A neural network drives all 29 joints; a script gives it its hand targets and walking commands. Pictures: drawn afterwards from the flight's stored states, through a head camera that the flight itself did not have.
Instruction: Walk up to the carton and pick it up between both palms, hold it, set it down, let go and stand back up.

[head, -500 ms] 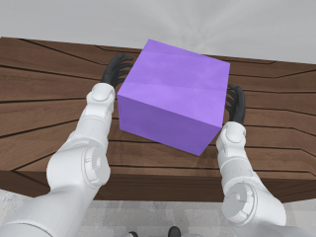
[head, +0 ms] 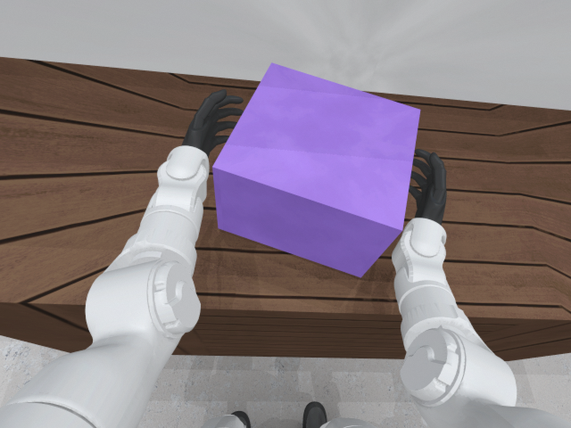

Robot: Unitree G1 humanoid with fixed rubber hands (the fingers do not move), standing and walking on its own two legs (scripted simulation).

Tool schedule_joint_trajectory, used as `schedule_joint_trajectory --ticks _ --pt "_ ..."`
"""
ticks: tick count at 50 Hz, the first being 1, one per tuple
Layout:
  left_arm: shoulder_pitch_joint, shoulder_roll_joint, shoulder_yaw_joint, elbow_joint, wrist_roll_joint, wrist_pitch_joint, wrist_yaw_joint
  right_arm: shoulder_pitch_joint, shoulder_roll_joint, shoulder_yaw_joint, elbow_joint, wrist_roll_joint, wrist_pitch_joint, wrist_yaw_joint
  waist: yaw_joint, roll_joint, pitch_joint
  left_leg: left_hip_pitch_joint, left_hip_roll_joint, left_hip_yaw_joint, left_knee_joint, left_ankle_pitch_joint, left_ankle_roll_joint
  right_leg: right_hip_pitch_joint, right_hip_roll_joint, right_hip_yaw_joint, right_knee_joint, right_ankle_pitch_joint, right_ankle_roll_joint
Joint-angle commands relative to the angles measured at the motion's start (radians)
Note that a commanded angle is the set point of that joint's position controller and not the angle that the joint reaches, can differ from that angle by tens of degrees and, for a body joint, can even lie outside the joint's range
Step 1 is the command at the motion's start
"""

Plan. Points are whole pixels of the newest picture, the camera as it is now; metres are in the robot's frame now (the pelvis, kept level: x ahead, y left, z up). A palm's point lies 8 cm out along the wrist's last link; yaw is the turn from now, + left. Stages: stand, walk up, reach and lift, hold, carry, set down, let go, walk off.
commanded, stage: set down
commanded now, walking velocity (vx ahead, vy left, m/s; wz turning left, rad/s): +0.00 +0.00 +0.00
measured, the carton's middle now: (316, 170) +0.47 -0.04 +0.00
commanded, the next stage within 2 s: none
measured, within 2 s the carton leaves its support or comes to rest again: rests again in 0.54 s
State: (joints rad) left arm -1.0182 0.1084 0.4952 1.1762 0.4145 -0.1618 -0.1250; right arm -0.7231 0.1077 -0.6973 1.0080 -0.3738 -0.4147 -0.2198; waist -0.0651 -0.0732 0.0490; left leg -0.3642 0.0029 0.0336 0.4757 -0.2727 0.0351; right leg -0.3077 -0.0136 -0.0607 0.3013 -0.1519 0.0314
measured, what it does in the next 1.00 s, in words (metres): shifts its weight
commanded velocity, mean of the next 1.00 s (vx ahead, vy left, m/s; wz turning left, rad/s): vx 0.00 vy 0.00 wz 0.00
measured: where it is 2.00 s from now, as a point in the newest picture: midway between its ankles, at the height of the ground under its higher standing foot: outside the picture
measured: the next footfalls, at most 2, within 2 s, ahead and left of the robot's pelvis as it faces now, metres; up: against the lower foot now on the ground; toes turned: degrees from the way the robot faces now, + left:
none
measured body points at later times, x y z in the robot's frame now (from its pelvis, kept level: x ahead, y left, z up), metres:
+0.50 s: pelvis -0.01 +0.02 -0.02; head +0.11 +0.06 +0.42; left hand +0.48 +0.14 +0.03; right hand +0.39 -0.19 -0.01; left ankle -0.03 +0.08 -0.74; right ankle -0.01 -0.15 -0.74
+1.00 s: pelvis -0.05 +0.04 -0.03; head +0.05 +0.09 +0.40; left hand +0.45 +0.20 +0.03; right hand +0.37 -0.18 +0.00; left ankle -0.03 +0.08 -0.74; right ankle -0.01 -0.15 -0.74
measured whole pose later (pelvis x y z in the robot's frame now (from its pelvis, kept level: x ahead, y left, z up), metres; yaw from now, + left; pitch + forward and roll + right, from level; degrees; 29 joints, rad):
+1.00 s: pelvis -0.05 +0.04 -0.03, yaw -2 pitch +20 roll -7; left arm -1.18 0.30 -0.24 1.59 -0.28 -0.32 -0.01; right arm -0.98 -0.13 -0.40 1.52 0.07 -0.37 -0.20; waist -0.09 0.02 -0.16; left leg -0.82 0.01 0.03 0.79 -0.34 0.02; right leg -0.72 -0.01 -0.06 0.53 -0.16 0.05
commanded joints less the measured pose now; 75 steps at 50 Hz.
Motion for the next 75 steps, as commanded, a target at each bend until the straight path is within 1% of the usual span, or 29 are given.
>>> schedule_joint_trajectory --ticks 1,2,3,5,6,8,9,10,11,13,15,18,21,22,30,36,38,40,46,48,49,52,58,65,69,70,71,73,75 --pt "-0.379 -0.171 -0.15 0.084 -0.001 -0.017 -0.02 -0.428 0.145 0.074 0.145 -0.074 0.021 0.095 -0.138 0.211 -0.438 0.103 0.028 -0.015 0.0 0.391 -0.126 -0.058 0.038 -0.047 0.03 0.11 -0.025" --pt "-0.35 -0.136 -0.144 0.064 -0.001 -0.011 -0.012 -0.409 0.146 0.092 0.165 -0.055 0.035 0.092 -0.12 0.2 -0.411 0.1 0.021 0.0 0.001 0.379 -0.117 -0.054 0.038 -0.047 0.039 0.115 -0.019" --pt "-0.392 -0.196 -0.188 0.03 -0.01 -0.009 -0.01 -0.416 0.198 0.096 0.152 -0.059 0.036 0.088 -0.151 0.192 -0.414 0.11 0.029 -0.021 -0.012 0.374 -0.124 -0.062 0.044 -0.051 0.022 0.106 -0.016" --pt "-0.351 -0.031 -0.205 0.063 -0.052 -0.002 0.03 -0.393 0.018 0.122 0.205 0.016 0.027 0.062 -0.122 0.225 -0.463 0.105 0.028 -0.014 0.011 0.399 -0.13 -0.071 0.041 -0.028 0.038 0.129 -0.029" --pt "-0.358 -0.1 -0.246 0.043 -0.069 -0.004 0.033 -0.393 0.083 0.129 0.199 0.02 0.02 0.056 -0.158 0.23 -0.438 0.121 0.035 -0.042 0.01 0.413 -0.14 -0.101 0.044 -0.041 0.036 0.142 -0.023" --pt "-0.348 -0.008 -0.237 0.065 -0.102 -0.008 0.058 -0.406 0.023 0.17 0.215 0.068 0.016 0.045 -0.108 0.223 -0.502 0.112 0.031 -0.03 0.032 0.427 -0.139 -0.092 0.046 -0.032 0.053 0.151 -0.024" --pt "-0.383 -0.016 -0.301 0.059 -0.144 -0.012 0.071 -0.423 -0.013 0.173 0.238 0.103 -0.001 0.032 -0.164 0.239 -0.537 0.12 0.045 -0.057 0.039 0.446 -0.156 -0.148 0.056 -0.038 0.059 0.165 -0.024" --pt "-0.395 -0.012 -0.293 0.111 -0.15 -0.005 0.072 -0.441 -0.005 0.191 0.247 0.113 0.011 0.034 -0.139 0.232 -0.512 0.081 0.03 -0.052 0.043 0.38 -0.14 -0.157 0.051 -0.028 0.062 0.132 -0.034" --pt "-0.415 0.001 -0.333 0.089 -0.197 -0.014 0.087 -0.453 -0.034 0.171 0.248 0.121 0.002 0.016 -0.176 0.234 -0.586 0.089 0.043 -0.075 0.059 0.431 -0.154 -0.171 0.054 -0.039 0.081 0.184 -0.027" --pt "-0.424 0.05 -0.365 0.071 -0.24 -0.037 0.116 -0.463 -0.098 0.185 0.232 0.175 -0.027 0.012 -0.161 0.272 -0.75 0.137 0.041 -0.076 0.112 0.532 -0.171 -0.224 0.064 -0.035 0.105 0.227 -0.027" --pt "-0.445 0.052 -0.375 0.158 -0.284 -0.054 0.119 -0.496 -0.053 0.204 0.249 0.168 -0.016 0.002 -0.138 0.219 -0.76 0.061 0.03 -0.053 0.148 0.502 -0.142 -0.232 0.054 -0.024 0.116 0.234 -0.03" --pt "-0.459 0.17 -0.406 0.23 -0.347 -0.083 0.122 -0.516 -0.185 0.259 0.228 0.233 -0.039 -0.005 -0.129 0.225 -0.875 0.075 0.038 -0.061 0.204 0.632 -0.159 -0.21 0.053 -0.013 0.165 0.334 -0.026" --pt "-0.532 0.181 -0.509 0.216 -0.43 -0.115 0.134 -0.537 -0.25 0.266 0.312 0.276 -0.056 -0.006 -0.177 0.267 -0.936 0.125 0.052 -0.088 0.249 0.741 -0.2 -0.299 0.061 -0.026 0.187 0.322 -0.037" --pt "-0.538 0.192 -0.506 0.239 -0.433 -0.12 0.138 -0.538 -0.253 0.285 0.323 0.298 -0.059 0.0 -0.148 0.28 -0.932 0.129 0.044 -0.07 0.264 0.754 -0.205 -0.311 0.061 -0.025 0.186 0.32 -0.039" --pt "-0.581 0.279 -0.593 0.407 -0.576 -0.154 0.132 -0.629 -0.34 0.352 0.36 0.369 -0.015 0.002 -0.171 0.152 -0.901 -0.044 0.037 -0.085 0.275 0.502 -0.151 -0.31 0.043 -0.028 0.258 0.293 -0.037" --pt "-0.61 0.304 -0.69 0.412 -0.662 -0.186 0.136 -0.677 -0.404 0.398 0.383 0.448 0.01 0.035 -0.179 0.208 -0.935 -0.018 0.041 -0.113 0.285 0.508 -0.186 -0.387 0.039 -0.033 0.271 0.225 -0.046" --pt "-0.607 0.318 -0.691 0.413 -0.653 -0.19 0.14 -0.692 -0.431 0.392 0.42 0.445 0.014 0.038 -0.209 0.21 -0.961 0.012 0.056 -0.134 0.268 0.501 -0.191 -0.386 0.054 -0.046 0.292 0.225 -0.027" --pt "-0.593 0.302 -0.712 0.393 -0.667 -0.196 0.144 -0.681 -0.441 0.417 0.426 0.464 -0.001 0.05 -0.197 0.267 -0.979 0.048 0.083 -0.168 0.264 0.572 -0.209 -0.428 0.056 -0.054 0.301 0.221 -0.028" --pt "-0.564 0.324 -0.76 0.435 -0.709 -0.202 0.133 -0.703 -0.479 0.436 0.452 0.505 0.019 0.058 -0.196 0.252 -0.899 -0.009 0.089 -0.195 0.232 0.425 -0.214 -0.41 0.05 -0.053 0.326 0.187 -0.02" --pt "-0.571 0.316 -0.813 0.463 -0.754 -0.201 0.124 -0.699 -0.483 0.431 0.419 0.504 0.031 0.05 -0.226 0.229 -0.888 -0.055 0.094 -0.21 0.218 0.277 -0.195 -0.422 0.044 -0.042 0.335 0.164 -0.013" --pt "-0.537 0.323 -0.79 0.432 -0.741 -0.2 0.121 -0.675 -0.475 0.447 0.429 0.514 0.028 0.053 -0.197 0.238 -0.872 -0.046 0.087 -0.202 0.211 0.309 -0.196 -0.399 0.044 -0.049 0.344 0.179 -0.012" --pt "-0.472 0.324 -0.824 0.455 -0.746 -0.203 0.109 -0.597 -0.448 0.471 0.462 0.526 0.027 0.045 -0.219 0.217 -0.852 -0.03 0.09 -0.216 0.206 0.277 -0.198 -0.389 0.04 -0.039 0.325 0.164 -0.006" --pt "-0.411 0.343 -0.776 0.362 -0.726 -0.216 0.104 -0.509 -0.42 0.503 0.46 0.549 -0.015 0.038 -0.174 0.233 -0.88 0.03 0.08 -0.213 0.229 0.43 -0.216 -0.391 0.043 -0.03 0.316 0.212 -0.004" --pt "-0.344 0.379 -0.72 0.259 -0.699 -0.231 0.072 -0.409 -0.385 0.552 0.404 0.591 -0.026 0.009 -0.152 0.219 -0.863 0.0 0.048 -0.174 0.233 0.346 -0.182 -0.318 0.043 -0.026 0.307 0.206 -0.016" --pt "-0.334 0.385 -0.723 0.176 -0.716 -0.248 0.073 -0.413 -0.386 0.547 0.38 0.61 -0.037 0.013 -0.149 0.239 -0.888 0.064 0.06 -0.192 0.229 0.404 -0.2 -0.323 0.044 -0.021 0.288 0.213 -0.013" --pt "-0.269 0.381 -0.667 0.09 -0.69 -0.246 0.064 -0.328 -0.351 0.608 0.358 0.625 -0.059 0.009 -0.114 0.256 -0.915 0.098 0.044 -0.168 0.233 0.465 -0.194 -0.264 0.05 -0.026 0.287 0.256 -0.017" --pt "-0.299 0.378 -0.704 0.136 -0.698 -0.249 0.067 -0.376 -0.365 0.578 0.37 0.62 -0.051 0.007 -0.137 0.263 -0.895 0.077 0.044 -0.168 0.239 0.469 -0.202 -0.302 0.049 -0.026 0.279 0.229 -0.015" --pt "-0.249 0.398 -0.681 0.117 -0.703 -0.24 0.049 -0.312 -0.332 0.615 0.293 0.634 -0.048 0.0 -0.116 0.228 -0.858 0.069 0.031 -0.146 0.232 0.438 -0.177 -0.249 0.047 -0.02 0.275 0.224 -0.022" --pt "-0.271 0.407 -0.695 0.074 -0.705 -0.243 0.048 -0.328 -0.359 0.621 0.314 0.668 -0.04 0.005 -0.117 0.269 -0.821 0.069 0.046 -0.178 0.208 0.362 -0.181 -0.261 0.044 -0.011 0.272 0.17 -0.021"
